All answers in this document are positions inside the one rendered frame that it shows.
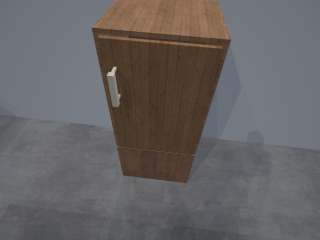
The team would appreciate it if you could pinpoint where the handle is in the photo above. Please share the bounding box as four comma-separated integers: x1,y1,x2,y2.
107,67,121,107

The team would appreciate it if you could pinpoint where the cupboard door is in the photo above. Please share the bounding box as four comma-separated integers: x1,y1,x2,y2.
98,35,223,155

